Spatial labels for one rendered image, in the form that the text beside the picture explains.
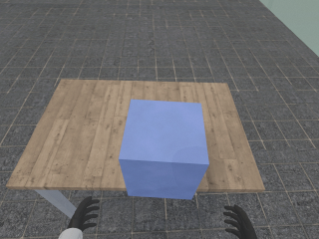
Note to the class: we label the table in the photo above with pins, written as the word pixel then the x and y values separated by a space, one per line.
pixel 77 142

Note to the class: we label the left robot forearm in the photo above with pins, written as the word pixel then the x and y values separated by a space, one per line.
pixel 71 233

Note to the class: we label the left robot hand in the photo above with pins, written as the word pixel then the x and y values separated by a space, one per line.
pixel 80 217

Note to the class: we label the carton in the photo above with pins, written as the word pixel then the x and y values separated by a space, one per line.
pixel 164 151

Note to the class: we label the right robot hand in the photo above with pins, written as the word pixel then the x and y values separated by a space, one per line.
pixel 243 224

